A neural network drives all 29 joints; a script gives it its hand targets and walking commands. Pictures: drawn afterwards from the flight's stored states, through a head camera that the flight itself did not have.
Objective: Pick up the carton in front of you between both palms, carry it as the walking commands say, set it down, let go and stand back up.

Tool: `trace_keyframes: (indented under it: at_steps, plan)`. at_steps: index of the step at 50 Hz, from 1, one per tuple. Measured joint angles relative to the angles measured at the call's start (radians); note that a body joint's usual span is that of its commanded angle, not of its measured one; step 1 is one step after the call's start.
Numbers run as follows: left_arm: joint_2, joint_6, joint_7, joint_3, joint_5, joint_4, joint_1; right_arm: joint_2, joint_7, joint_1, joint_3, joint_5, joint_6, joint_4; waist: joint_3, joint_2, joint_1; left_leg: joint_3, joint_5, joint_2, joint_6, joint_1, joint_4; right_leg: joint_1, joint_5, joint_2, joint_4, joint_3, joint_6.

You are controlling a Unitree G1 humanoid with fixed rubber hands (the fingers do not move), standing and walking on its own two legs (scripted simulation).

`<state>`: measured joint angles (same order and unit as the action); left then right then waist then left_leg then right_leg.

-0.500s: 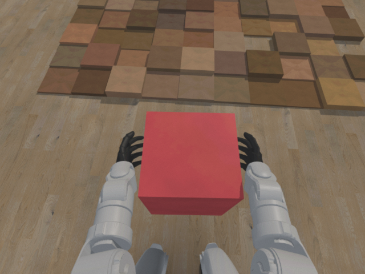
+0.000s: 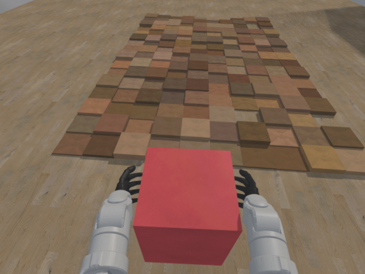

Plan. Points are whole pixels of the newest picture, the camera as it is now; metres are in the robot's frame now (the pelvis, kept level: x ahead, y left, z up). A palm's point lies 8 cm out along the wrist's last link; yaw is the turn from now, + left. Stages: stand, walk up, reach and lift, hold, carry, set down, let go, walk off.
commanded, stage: reach and lift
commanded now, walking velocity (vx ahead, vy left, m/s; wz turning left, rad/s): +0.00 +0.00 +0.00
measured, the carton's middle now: (185, 208) +0.30 +0.00 -0.05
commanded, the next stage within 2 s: hold in 0.90 s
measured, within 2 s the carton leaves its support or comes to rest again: neither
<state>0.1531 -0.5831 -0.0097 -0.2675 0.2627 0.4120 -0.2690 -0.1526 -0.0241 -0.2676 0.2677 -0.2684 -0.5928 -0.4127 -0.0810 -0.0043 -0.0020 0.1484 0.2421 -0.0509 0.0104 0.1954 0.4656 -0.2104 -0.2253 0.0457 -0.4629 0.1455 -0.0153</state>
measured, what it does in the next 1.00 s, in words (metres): stands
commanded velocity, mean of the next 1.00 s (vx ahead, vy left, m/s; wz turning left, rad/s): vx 0.00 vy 0.00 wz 0.00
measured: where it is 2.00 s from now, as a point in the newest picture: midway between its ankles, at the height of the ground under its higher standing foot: outside the picture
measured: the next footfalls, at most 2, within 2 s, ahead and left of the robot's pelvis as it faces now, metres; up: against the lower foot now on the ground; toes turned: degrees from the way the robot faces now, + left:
none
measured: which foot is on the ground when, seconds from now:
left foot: down 0.00-1.00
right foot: down 0.00-1.00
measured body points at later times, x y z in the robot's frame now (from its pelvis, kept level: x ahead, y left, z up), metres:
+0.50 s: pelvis +0.00 +0.00 +0.00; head -0.03 -0.01 +0.45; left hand +0.30 +0.15 +0.02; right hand +0.30 -0.15 +0.02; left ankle +0.01 +0.13 -0.74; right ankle +0.02 -0.13 -0.74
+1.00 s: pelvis +0.00 +0.00 +0.01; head -0.04 +0.00 +0.45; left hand +0.30 +0.15 +0.04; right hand +0.30 -0.15 +0.04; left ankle +0.01 +0.13 -0.74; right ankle +0.02 -0.13 -0.74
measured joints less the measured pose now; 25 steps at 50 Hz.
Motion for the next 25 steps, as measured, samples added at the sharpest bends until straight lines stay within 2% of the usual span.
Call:
trace_keyframes:
  at_steps: [5,14,25]
  plan:
    - [0.009,-0.019,0.011,-0.029,0.026,0.009,-0.035,-0.008,0.012,-0.035,0.028,-0.026,-0.022,-0.007,0.039,-0.001,0.003,-0.002,0.000,0.000,0.001,-0.008,0.016,0.008,0.001,0.001,-0.015,-0.002,0.000]
    - [0.017,-0.023,0.015,-0.045,0.035,-0.012,-0.063,-0.005,0.018,-0.067,0.037,-0.026,-0.027,0.008,0.071,0.000,-0.001,-0.007,-0.007,0.004,0.004,-0.011,0.013,0.008,0.008,0.003,-0.016,-0.001,0.001]
    - [0.009,-0.046,0.021,-0.016,0.030,-0.052,-0.034,-0.010,0.013,-0.035,0.009,-0.023,-0.049,0.052,0.070,-0.001,-0.003,-0.005,-0.016,0.010,0.004,-0.051,-0.031,0.051,0.018,0.001,0.030,-0.007,0.004]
